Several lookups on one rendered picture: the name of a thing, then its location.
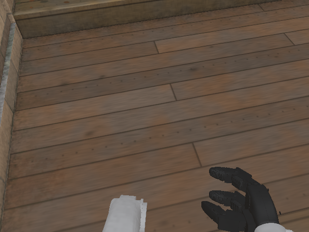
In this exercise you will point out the left robot thigh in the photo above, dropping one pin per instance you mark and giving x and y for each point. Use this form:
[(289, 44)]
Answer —
[(126, 214)]

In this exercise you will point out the right robot hand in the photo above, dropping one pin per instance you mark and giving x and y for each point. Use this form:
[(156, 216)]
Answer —
[(249, 211)]

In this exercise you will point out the right robot forearm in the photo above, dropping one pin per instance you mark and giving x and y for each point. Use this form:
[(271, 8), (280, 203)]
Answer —
[(270, 227)]

